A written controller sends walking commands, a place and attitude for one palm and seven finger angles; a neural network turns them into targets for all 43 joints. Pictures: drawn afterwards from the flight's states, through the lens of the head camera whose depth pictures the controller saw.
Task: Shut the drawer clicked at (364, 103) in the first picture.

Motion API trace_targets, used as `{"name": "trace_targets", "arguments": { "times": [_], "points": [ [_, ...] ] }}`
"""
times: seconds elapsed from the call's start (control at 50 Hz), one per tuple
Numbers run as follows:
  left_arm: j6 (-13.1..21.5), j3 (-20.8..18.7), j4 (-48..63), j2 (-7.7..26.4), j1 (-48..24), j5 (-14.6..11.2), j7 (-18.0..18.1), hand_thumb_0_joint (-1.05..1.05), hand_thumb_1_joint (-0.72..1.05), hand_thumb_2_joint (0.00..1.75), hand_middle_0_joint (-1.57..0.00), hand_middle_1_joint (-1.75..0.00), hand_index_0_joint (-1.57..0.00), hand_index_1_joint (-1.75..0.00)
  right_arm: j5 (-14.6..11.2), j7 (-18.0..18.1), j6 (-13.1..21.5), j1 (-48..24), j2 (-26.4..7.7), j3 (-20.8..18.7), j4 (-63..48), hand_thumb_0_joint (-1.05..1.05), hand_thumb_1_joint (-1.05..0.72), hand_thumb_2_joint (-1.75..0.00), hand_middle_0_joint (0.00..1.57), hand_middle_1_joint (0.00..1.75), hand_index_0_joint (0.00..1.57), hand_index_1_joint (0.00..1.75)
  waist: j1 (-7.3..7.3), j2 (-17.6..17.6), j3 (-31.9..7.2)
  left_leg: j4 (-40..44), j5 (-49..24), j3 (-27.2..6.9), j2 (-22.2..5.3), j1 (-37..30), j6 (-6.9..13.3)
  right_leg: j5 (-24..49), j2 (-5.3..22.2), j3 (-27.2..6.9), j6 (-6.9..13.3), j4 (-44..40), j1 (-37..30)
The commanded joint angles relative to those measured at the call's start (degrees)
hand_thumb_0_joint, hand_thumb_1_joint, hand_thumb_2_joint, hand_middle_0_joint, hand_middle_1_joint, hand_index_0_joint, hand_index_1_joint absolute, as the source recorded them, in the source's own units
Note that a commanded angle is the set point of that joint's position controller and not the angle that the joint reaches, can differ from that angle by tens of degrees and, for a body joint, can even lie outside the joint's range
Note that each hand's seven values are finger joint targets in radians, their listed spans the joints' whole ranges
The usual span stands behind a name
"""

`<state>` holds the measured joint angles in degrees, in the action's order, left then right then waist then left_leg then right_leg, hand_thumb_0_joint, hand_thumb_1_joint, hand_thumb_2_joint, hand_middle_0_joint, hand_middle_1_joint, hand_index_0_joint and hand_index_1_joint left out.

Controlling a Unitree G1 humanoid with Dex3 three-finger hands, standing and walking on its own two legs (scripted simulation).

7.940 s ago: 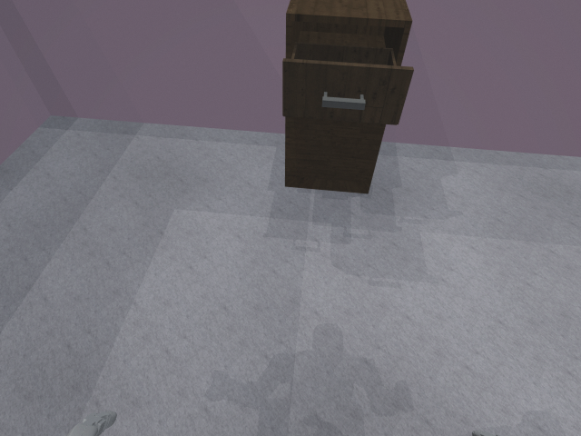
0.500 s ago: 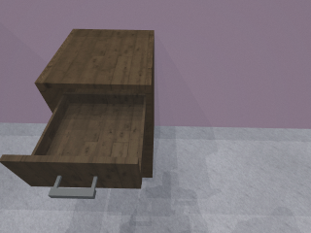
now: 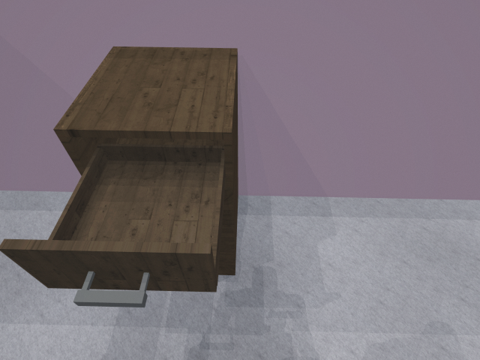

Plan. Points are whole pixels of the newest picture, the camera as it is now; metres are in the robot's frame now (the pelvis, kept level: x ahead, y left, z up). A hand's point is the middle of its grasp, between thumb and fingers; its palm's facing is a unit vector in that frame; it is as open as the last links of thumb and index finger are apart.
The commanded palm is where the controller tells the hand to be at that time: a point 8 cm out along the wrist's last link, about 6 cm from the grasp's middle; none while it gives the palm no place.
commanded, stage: look again from close up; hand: left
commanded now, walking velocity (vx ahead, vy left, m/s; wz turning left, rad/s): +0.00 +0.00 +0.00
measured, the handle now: (114, 287) +0.26 +0.26 -0.08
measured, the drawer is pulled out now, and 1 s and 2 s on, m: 0.30 0.30 0.30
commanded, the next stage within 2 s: shuffle to correct the standing spot in 0.30 s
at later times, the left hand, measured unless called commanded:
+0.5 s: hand out of the picture -0.04 +0.16 -0.18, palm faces +0.04 -0.98 -0.19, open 7.4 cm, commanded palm none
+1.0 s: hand out of the picture -0.02 +0.22 -0.18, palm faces +0.01 -0.97 -0.26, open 7.4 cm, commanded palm none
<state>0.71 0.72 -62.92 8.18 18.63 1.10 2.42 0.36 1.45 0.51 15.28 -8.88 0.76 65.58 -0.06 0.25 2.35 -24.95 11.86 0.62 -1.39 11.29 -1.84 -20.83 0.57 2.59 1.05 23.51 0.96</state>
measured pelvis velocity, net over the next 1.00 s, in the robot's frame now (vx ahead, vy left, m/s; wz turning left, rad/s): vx -0.02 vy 0.03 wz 0.00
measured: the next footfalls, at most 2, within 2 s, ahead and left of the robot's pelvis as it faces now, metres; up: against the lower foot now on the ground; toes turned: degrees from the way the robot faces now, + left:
none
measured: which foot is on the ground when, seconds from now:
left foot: down 0.00-1.00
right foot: down 0.00-1.00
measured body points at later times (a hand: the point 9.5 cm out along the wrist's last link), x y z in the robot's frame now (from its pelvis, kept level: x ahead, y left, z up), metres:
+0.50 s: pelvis +0.00 +0.00 +0.00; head +0.01 -0.01 +0.45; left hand -0.04 +0.21 -0.16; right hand +0.01 -0.23 -0.16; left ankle +0.02 +0.14 -0.74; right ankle -0.09 -0.10 -0.74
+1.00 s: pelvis -0.02 +0.03 -0.01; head -0.01 +0.02 +0.44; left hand -0.02 +0.27 -0.16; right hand +0.03 -0.19 -0.17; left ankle +0.02 +0.14 -0.74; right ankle -0.05 -0.06 -0.74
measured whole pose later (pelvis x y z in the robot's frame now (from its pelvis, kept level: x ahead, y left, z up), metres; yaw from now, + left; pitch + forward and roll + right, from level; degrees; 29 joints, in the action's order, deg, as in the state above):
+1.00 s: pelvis -0.02 +0.03 -0.01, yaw +0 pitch -1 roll +3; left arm -0.4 0.0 -60.9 10.7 17.5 1.8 2.1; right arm 0.8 0.8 -0.3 12.3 -9.3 -0.9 61.9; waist -0.9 1.6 1.4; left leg -26.4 10.9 6.8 1.7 14.9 1.6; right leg -21.1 3.1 2.9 1.3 33.8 11.5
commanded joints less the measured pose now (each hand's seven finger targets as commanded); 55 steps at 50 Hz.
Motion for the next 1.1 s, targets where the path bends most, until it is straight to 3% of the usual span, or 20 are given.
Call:
{"name": "trace_targets", "arguments": {
  "times": [0.0,0.38,0.44,0.58,0.66,0.68,0.7,0.72,0.74,0.76,0.78,0.8,0.82,0.92,0.94,0.98,1.02,1.04,1.06,1.08],
  "points": [
    [0.65,-1.35,0.71,5.98,5.65,-0.28,0.20,0.00,0.90,0.90,-0.20,-0.30,-0.20,-0.30,-0.20,0.34,0.65,2.97,-5.65,-0.70,-1.71,0.00,-0.90,-0.90,0.20,0.30,0.20,0.30,-0.37,0.96,3.07,1.69,-13.21,-2.80,-3.73,-3.81,3.35,16.54,5.41,-3.50,0.30,-5.20,8.15],
    [0.69,-1.20,-0.01,5.24,7.38,-0.26,0.19,0.00,0.90,0.90,-0.20,-0.30,-0.20,-0.30,-0.23,0.48,0.71,3.10,-5.16,-0.62,-1.31,0.00,-0.90,-0.90,0.20,0.30,0.20,0.30,-0.51,0.69,2.87,1.17,-14.45,-2.70,-3.82,-3.82,3.34,17.96,5.45,-3.39,0.42,-5.25,8.02],
    [0.40,-1.92,0.79,6.76,6.88,-0.17,0.48,0.00,0.90,0.90,-0.20,-0.30,-0.20,-0.30,-0.27,0.45,0.32,1.87,-5.75,-0.88,-2.46,0.00,-0.90,-0.90,0.20,0.30,0.20,0.30,-1.17,-0.21,3.23,-0.38,-18.06,-2.17,-3.41,-2.15,3.23,24.01,6.76,-3.80,0.91,-3.22,7.20],
    [-0.47,-4.09,2.91,10.72,7.17,-0.06,1.22,0.00,0.90,0.90,-0.20,-0.30,-0.20,-0.30,0.08,0.27,-1.31,-0.39,-7.08,-2.30,-6.75,0.00,-0.90,-0.90,0.20,0.30,0.20,0.30,-2.34,4.84,1.08,-7.94,-13.47,0.70,-1.61,5.63,1.93,36.88,13.21,-8.52,4.37,1.71,3.98],
    [-1.01,-5.02,4.60,12.73,4.63,0.66,1.43,0.00,0.90,0.90,-0.20,-0.30,-0.20,-0.30,0.44,-0.13,-2.18,-2.00,-6.54,-3.19,-9.12,0.00,-0.90,-0.90,0.20,0.30,0.20,0.30,-2.16,10.42,4.38,-13.70,7.54,2.31,-0.18,10.53,0.93,39.91,20.28,-13.23,9.46,1.32,7.20],
    [-1.10,-4.86,5.30,12.63,2.79,0.90,1.37,0.00,0.90,0.90,-0.20,-0.30,-0.20,-0.30,0.39,-0.35,-2.02,-0.92,-5.89,-3.22,-9.24,0.00,-0.90,-0.90,0.20,0.30,0.20,0.30,-0.93,10.73,4.23,-10.43,7.98,2.03,-0.48,7.73,1.10,38.29,19.47,-11.77,9.02,2.60,9.88],
    [-1.20,-4.46,6.05,11.93,0.74,0.89,1.15,0.00,0.90,0.90,-0.20,-0.30,-0.20,-0.30,0.34,-0.61,-1.60,1.85,-5.50,-3.12,-8.48,0.00,-0.90,-0.90,0.20,0.30,0.20,0.30,0.90,10.05,3.17,-4.07,1.62,2.29,-0.75,1.73,1.60,33.46,16.05,-8.51,6.76,5.26,13.33],
    [-1.24,-3.83,6.78,10.16,-0.02,0.62,0.79,0.00,0.90,0.90,-0.20,-0.30,-0.20,-0.30,0.56,-0.82,-0.87,5.33,-7.04,-3.15,-7.35,0.00,-0.90,-0.90,0.20,0.30,0.20,0.30,2.21,4.55,0.05,-0.66,-10.81,-0.53,-3.06,-5.33,3.29,25.54,9.87,-3.80,3.88,11.69,15.81],
    [-1.23,-3.16,7.33,7.06,0.75,0.19,0.53,0.00,0.90,0.90,-0.20,-0.30,-0.20,-0.30,0.84,-0.63,-0.21,7.58,-10.31,-3.68,-6.49,0.00,-0.90,-0.90,0.20,0.30,0.20,0.30,2.01,-6.71,-2.62,2.00,-21.12,-10.96,-10.81,-9.29,8.08,6.19,3.02,1.46,0.24,19.20,19.82],
    [-1.19,-2.65,6.74,5.08,2.54,-0.10,0.46,0.00,0.90,0.90,-0.20,-0.30,-0.20,-0.30,0.58,-0.31,-0.31,6.18,-10.99,-3.62,-6.45,0.00,-0.90,-0.90,0.20,0.30,0.20,0.30,0.57,-10.83,-3.44,8.39,-17.30,-14.75,-14.71,-5.50,11.56,-14.22,0.91,0.29,-0.54,25.21,18.58],
    [-1.66,-2.45,5.49,5.25,4.35,0.14,0.24,0.00,0.90,0.90,-0.20,-0.30,-0.20,-0.30,0.59,-0.30,-0.15,3.20,-10.16,-3.23,-7.01,0.00,-0.90,-0.90,0.20,0.30,0.20,0.30,-0.45,-9.60,-2.54,12.24,-1.81,-14.91,-14.73,-0.24,11.93,-15.15,2.46,-1.60,0.11,27.75,15.93],
    [-1.84,-2.07,4.78,5.07,4.18,0.25,-0.12,0.00,0.90,0.90,-0.20,-0.30,-0.20,-0.30,0.54,-0.38,-0.01,-0.04,-9.49,-3.01,-7.85,0.00,-0.90,-0.90,0.20,0.30,0.20,0.30,-1.24,-8.58,-0.14,14.51,8.33,-15.03,-14.19,4.36,11.90,-12.63,3.81,-1.50,0.42,27.28,15.59],
    [-1.76,-1.95,4.21,5.21,3.99,0.59,-0.44,0.00,0.90,0.90,-0.20,-0.30,-0.20,-0.30,0.65,-0.55,-0.06,-1.95,-9.29,-2.86,-8.22,0.00,-0.90,-0.90,0.20,0.30,0.20,0.30,-1.76,-6.65,1.70,15.07,12.27,-13.85,-13.05,7.28,11.34,-10.13,4.22,-1.51,0.49,25.32,15.12],
    [-0.87,-1.13,1.84,4.33,7.30,0.30,-0.67,0.00,0.90,0.90,-0.20,-0.30,-0.20,-0.30,0.35,-0.72,0.06,-1.63,-8.14,-2.48,-6.03,0.00,-0.90,-0.90,0.20,0.30,0.20,0.30,-2.23,-2.85,0.83,12.67,14.91,-9.18,-10.28,6.97,8.87,-0.90,3.44,-0.70,0.10,5.92,9.93],
    [-0.55,-1.09,1.51,5.26,7.13,0.42,-0.56,0.00,0.90,0.90,-0.20,-0.30,-0.20,-0.30,0.11,-0.74,-0.03,-1.36,-7.28,-2.34,-5.48,0.00,-0.90,-0.90,0.20,0.30,0.20,0.30,-2.01,-0.22,2.28,11.11,14.94,-7.65,-8.75,8.09,7.38,1.95,3.55,-1.89,0.16,0.63,8.97],
    [0.20,-0.76,1.67,6.17,5.92,0.40,-0.40,0.00,0.90,0.90,-0.20,-0.30,-0.20,-0.30,-0.15,-0.87,-0.12,0.22,-5.22,-1.95,-4.54,0.00,-0.90,-0.90,0.20,0.30,0.20,0.30,-0.49,2.99,2.57,6.77,11.23,-3.90,-4.22,3.49,4.40,-1.89,6.05,-6.37,1.00,-6.71,13.42],
    [0.82,-0.69,1.45,6.14,3.87,0.03,-0.54,0.00,0.90,0.90,-0.20,-0.30,-0.20,-0.30,0.08,-0.72,-0.29,1.42,-4.18,-1.69,-3.44,0.00,-0.90,-0.90,0.20,0.30,0.20,0.30,0.73,9.94,5.42,2.65,3.27,-1.24,-2.82,-0.86,3.39,-4.12,7.08,-8.05,2.03,-9.64,19.10],
    [0.88,-0.49,1.59,5.77,3.34,-0.04,-0.52,0.00,0.90,0.90,-0.20,-0.30,-0.20,-0.30,0.06,-0.68,-0.32,2.50,-3.86,-1.57,-2.61,0.00,-0.90,-0.90,0.20,0.30,0.20,0.30,1.18,10.07,6.66,2.94,0.64,-1.20,-3.24,-2.23,3.48,-1.97,6.48,-6.97,2.18,-9.81,19.96],
    [1.00,-0.40,1.53,4.94,3.62,-0.10,-0.47,0.00,0.90,0.90,-0.20,-0.30,-0.20,-0.30,0.10,-0.60,0.00,3.48,-4.14,-1.34,-2.03,0.00,-0.90,-0.90,0.20,0.30,0.20,0.30,1.22,6.99,6.28,3.57,-1.65,-1.51,-3.63,-2.87,3.54,1.58,6.02,-6.19,1.98,-8.54,19.12],
    [2.36,-0.68,0.77,5.55,6.12,1.20,1.88,0.00,0.90,0.90,-0.20,-0.30,-0.20,-0.30,0.54,-0.83,0.82,0.11,-7.24,-1.67,-6.45,0.00,-0.90,-0.90,0.20,0.30,0.20,0.30,-0.12,6.19,6.12,-8.46,-8.58,-1.31,-5.07,3.35,1.98,26.04,7.15,-8.50,-0.10,-6.07,16.75]
  ]
}}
